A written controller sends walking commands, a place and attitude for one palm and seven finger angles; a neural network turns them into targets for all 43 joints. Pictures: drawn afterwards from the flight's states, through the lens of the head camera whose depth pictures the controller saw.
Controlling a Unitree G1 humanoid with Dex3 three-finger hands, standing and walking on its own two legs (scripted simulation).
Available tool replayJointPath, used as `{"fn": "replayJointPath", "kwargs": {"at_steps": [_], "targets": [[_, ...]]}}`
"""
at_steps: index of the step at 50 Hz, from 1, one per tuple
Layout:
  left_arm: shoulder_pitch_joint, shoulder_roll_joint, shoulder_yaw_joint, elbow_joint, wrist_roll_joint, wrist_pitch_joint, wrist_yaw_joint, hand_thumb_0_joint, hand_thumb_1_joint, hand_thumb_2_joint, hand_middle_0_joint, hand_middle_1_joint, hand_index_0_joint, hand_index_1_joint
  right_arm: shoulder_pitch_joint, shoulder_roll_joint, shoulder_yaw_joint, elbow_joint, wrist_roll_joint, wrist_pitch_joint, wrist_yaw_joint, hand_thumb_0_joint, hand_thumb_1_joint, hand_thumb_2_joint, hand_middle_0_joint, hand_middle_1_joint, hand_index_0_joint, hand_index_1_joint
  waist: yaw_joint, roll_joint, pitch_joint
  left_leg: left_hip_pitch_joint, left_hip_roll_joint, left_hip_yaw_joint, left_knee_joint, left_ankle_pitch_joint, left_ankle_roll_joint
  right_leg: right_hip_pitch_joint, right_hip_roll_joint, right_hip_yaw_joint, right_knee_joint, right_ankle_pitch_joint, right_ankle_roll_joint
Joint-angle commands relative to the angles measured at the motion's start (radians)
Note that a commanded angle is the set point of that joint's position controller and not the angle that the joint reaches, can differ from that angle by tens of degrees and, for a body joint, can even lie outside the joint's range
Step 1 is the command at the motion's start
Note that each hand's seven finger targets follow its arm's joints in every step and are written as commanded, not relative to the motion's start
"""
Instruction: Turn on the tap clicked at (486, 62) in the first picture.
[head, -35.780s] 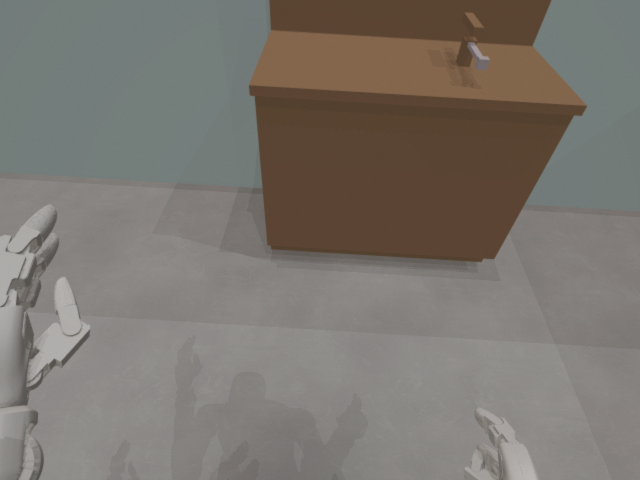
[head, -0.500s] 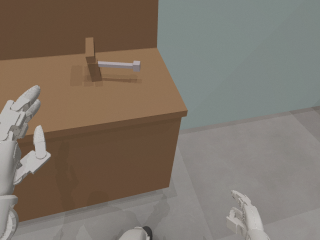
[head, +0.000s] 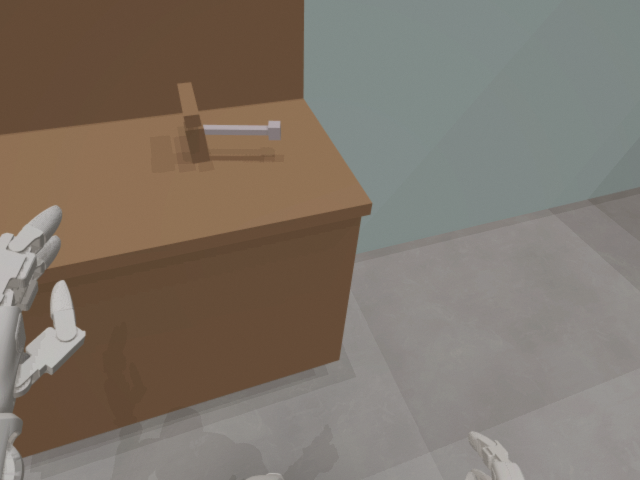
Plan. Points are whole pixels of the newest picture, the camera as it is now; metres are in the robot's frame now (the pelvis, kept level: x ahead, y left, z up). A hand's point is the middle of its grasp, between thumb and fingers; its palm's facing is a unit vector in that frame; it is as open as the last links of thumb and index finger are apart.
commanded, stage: stop stepping back and stand still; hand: left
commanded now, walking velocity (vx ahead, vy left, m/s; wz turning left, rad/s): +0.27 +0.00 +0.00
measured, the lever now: (274, 130) +0.74 +0.15 +0.06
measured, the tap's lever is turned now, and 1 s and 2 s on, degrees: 74 74 74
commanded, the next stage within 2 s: stand and check the lever's angle in 0.80 s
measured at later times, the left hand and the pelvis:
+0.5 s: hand (48, 315) +0.22 +0.28 +0.16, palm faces +0.47 -0.79 -0.40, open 7.4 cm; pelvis +0.03 +0.02 -0.01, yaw +4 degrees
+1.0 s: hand (57, 309) +0.23 +0.28 +0.15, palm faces +0.44 -0.81 -0.39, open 7.4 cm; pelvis +0.04 +0.02 +0.00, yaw +4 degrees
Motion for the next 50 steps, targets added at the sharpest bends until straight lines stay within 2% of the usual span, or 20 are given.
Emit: {"fn": "replayJointPath", "kwargs": {"at_steps": [1,4,6,7,8,9,10,11,13,15,16,18,19,21,23,26,29,38,44,50], "targets": [[-0.282,0.098,0.068,0.03,-0.013,-0.028,0.009,0.0,0.9,0.9,-0.2,-0.3,-0.2,-0.3,-0.102,-0.152,-0.071,-0.142,0.028,-0.051,-0.018,0.0,-0.9,-0.9,0.2,0.3,0.2,0.3,-0.054,-0.203,0.031,0.043,0.099,-0.055,0.162,-0.036,0.016,-0.242,-0.33,0.235,-0.215,-0.385,-0.09],[-0.348,0.088,0.019,-0.026,0.002,-0.051,0.022,0.0,0.9,0.9,-0.2,-0.3,-0.2,-0.3,-0.149,-0.146,-0.045,-0.144,0.017,-0.069,-0.032,0.0,-0.9,-0.9,0.2,0.3,0.2,0.3,-0.034,-0.025,0.089,0.218,0.09,0.028,-0.066,-0.081,0.041,-0.31,-0.328,0.229,-0.168,-0.429,-0.103],[-0.371,0.101,0.02,-0.147,-0.001,-0.068,0.031,0.0,0.9,0.9,-0.2,-0.3,-0.2,-0.3,-0.142,-0.164,-0.043,-0.153,0.009,-0.094,-0.039,0.0,-0.9,-0.9,0.2,0.3,0.2,0.3,-0.039,0.111,0.077,0.326,0.077,0.006,-0.247,-0.109,0.058,-0.303,-0.254,0.153,-0.002,-0.368,-0.067],[-0.331,0.107,0.043,-0.184,0.0,-0.074,0.036,0.0,0.9,0.9,-0.2,-0.3,-0.2,-0.3,-0.131,-0.184,-0.042,-0.161,-0.002,-0.103,-0.037,0.0,-0.9,-0.9,0.2,0.3,0.2,0.3,-0.032,0.264,0.081,0.338,0.154,-0.179,-0.384,-0.215,0.108,-0.353,-0.154,0.092,0.162,-0.337,-0.015],[-0.325,0.108,0.057,-0.25,0.004,-0.088,0.043,0.0,0.9,0.9,-0.2,-0.3,-0.2,-0.3,-0.127,-0.185,-0.035,-0.174,0.001,-0.109,-0.03,0.0,-0.9,-0.9,0.2,0.3,0.2,0.3,-0.032,0.416,0.074,0.388,0.307,-0.445,-0.511,-0.269,0.17,-0.434,-0.056,-0.007,0.335,-0.301,0.05],[-0.308,0.144,0.087,-0.268,0.011,-0.098,0.044,0.0,0.9,0.9,-0.2,-0.3,-0.2,-0.3,-0.117,-0.158,-0.029,-0.18,0.005,-0.114,-0.026,0.0,-0.9,-0.9,0.2,0.3,0.2,0.3,-0.03,0.37,0.079,0.346,0.362,-0.535,-0.579,-0.237,0.211,-0.421,-0.052,0.024,0.46,-0.294,0.072],[-0.26,0.176,0.137,-0.252,0.009,-0.105,0.041,0.0,0.9,0.9,-0.2,-0.3,-0.2,-0.3,-0.108,-0.144,-0.035,-0.166,0.004,-0.123,-0.018,0.0,-0.9,-0.9,0.2,0.3,0.2,0.3,-0.017,0.256,0.038,0.302,0.336,-0.485,-0.589,-0.224,0.192,-0.351,-0.074,0.054,0.49,-0.273,0.072],[-0.245,0.24,0.198,-0.298,0.001,-0.108,0.04,0.0,0.9,0.9,-0.2,-0.3,-0.2,-0.3,-0.103,-0.141,-0.038,-0.163,-0.006,-0.131,-0.018,0.0,-0.9,-0.9,0.2,0.3,0.2,0.3,-0.013,0.243,0.01,0.273,0.338,-0.504,-0.573,-0.186,0.201,-0.322,-0.079,0.061,0.503,-0.277,0.081],[-0.152,0.166,0.173,-0.242,0.001,-0.093,0.04,0.0,0.9,0.9,-0.2,-0.3,-0.2,-0.3,-0.104,-0.133,-0.037,-0.15,0.0,-0.133,-0.002,0.0,-0.9,-0.9,0.2,0.3,0.2,0.3,-0.007,0.181,-0.007,0.224,0.316,-0.352,-0.495,0.01,0.181,-0.197,-0.103,0.062,0.331,-0.238,0.085],[-0.084,0.135,0.175,-0.184,0.004,-0.085,0.045,0.0,0.9,0.9,-0.2,-0.3,-0.2,-0.3,-0.112,-0.144,-0.046,-0.155,0.013,-0.129,0.001,0.0,-0.9,-0.9,0.2,0.3,0.2,0.3,0.002,0.193,-0.046,0.13,0.218,-0.155,-0.365,-0.03,0.103,0.027,-0.065,-0.006,0.095,-0.097,0.085],[-0.039,0.12,0.164,-0.136,0.002,-0.081,0.039,0.0,0.9,0.9,-0.2,-0.3,-0.2,-0.3,-0.103,-0.143,-0.05,-0.164,0.016,-0.129,0.002,0.0,-0.9,-0.9,0.2,0.3,0.2,0.3,-0.004,0.124,-0.05,0.097,0.157,-0.089,-0.308,-0.079,0.075,0.072,-0.068,0.007,0.021,-0.05,0.075],[-0.031,0.11,0.147,-0.076,0.001,-0.085,0.027,0.0,0.9,0.9,-0.2,-0.3,-0.2,-0.3,-0.088,-0.142,-0.064,-0.172,0.013,-0.119,0.004,0.0,-0.9,-0.9,0.2,0.3,0.2,0.3,-0.024,-0.146,-0.021,0.038,0.062,-0.01,-0.059,-0.111,0.032,0.002,-0.254,0.312,-0.118,-0.104,-0.012],[-0.074,0.116,0.145,-0.084,-0.005,-0.085,0.028,0.0,0.9,0.9,-0.2,-0.3,-0.2,-0.3,-0.091,-0.133,-0.059,-0.17,0.015,-0.12,0.007,0.0,-0.9,-0.9,0.2,0.3,0.2,0.3,-0.028,-0.197,-0.025,0.038,0.051,-0.01,0.013,-0.077,0.02,-0.022,-0.341,0.412,-0.139,-0.04,-0.052],[-0.111,0.078,0.107,-0.062,-0.012,-0.078,0.021,0.0,0.9,0.9,-0.2,-0.3,-0.2,-0.3,-0.099,-0.143,-0.07,-0.167,0.028,-0.124,0.009,0.0,-0.9,-0.9,0.2,0.3,0.2,0.3,-0.027,-0.184,-0.027,0.092,0.069,-0.048,-0.001,-0.073,0.018,-0.048,-0.338,0.383,-0.105,0.105,-0.065],[-0.145,0.092,0.109,-0.057,-0.013,-0.084,0.023,0.0,0.9,0.9,-0.2,-0.3,-0.2,-0.3,-0.097,-0.136,-0.054,-0.157,0.021,-0.121,0.002,0.0,-0.9,-0.9,0.2,0.3,0.2,0.3,-0.035,-0.158,-0.057,0.186,0.076,-0.045,-0.179,0.048,0.029,-0.018,-0.299,0.247,0.005,0.271,-0.019],[-0.231,0.123,0.118,-0.134,-0.004,-0.098,0.026,0.0,0.9,0.9,-0.2,-0.3,-0.2,-0.3,-0.148,-0.154,-0.055,-0.173,0.015,-0.117,-0.019,0.0,-0.9,-0.9,0.2,0.3,0.2,0.3,-0.006,0.034,-0.09,0.369,0.145,-0.132,-0.335,0.321,0.067,-0.093,-0.157,0.108,0.095,0.174,0.076],[-0.234,0.123,0.105,-0.189,0.014,-0.095,0.031,0.0,0.9,0.9,-0.2,-0.3,-0.2,-0.3,-0.153,-0.138,-0.038,-0.188,0.013,-0.113,-0.02,0.0,-0.9,-0.9,0.2,0.3,0.2,0.3,0.004,0.143,-0.054,0.317,0.18,-0.184,-0.364,0.435,0.09,-0.06,-0.108,0.043,0.112,0.152,0.097],[-0.034,0.094,0.129,-0.15,-0.007,-0.084,0.029,0.0,0.9,0.9,-0.2,-0.3,-0.2,-0.3,-0.121,-0.141,-0.061,-0.22,0.02,-0.085,0.001,0.0,-0.9,-0.9,0.2,0.3,0.2,0.3,-0.008,0.052,-0.187,0.356,0.121,-0.069,-0.264,0.537,0.033,0.074,-0.157,0.106,0.052,0.474,0.071],[-0.069,0.091,0.115,-0.077,-0.017,-0.064,0.021,0.0,0.9,0.9,-0.2,-0.3,-0.2,-0.3,-0.138,-0.145,-0.057,-0.23,0.022,-0.054,-0.014,0.0,-0.9,-0.9,0.2,0.3,0.2,0.3,-0.008,-0.006,-0.135,0.326,0.114,-0.069,-0.299,0.401,0.035,0.029,-0.156,0.113,0.006,0.389,0.08],[-0.175,0.111,0.094,-0.131,-0.007,-0.066,0.03,0.0,0.9,0.9,-0.2,-0.3,-0.2,-0.3,-0.158,-0.152,-0.05,-0.228,0.015,-0.07,-0.027,0.0,-0.9,-0.9,0.2,0.3,0.2,0.3,0.003,0.046,-0.097,0.318,0.101,-0.083,-0.342,0.306,0.046,0.004,-0.145,0.109,-0.032,0.244,0.081]]}}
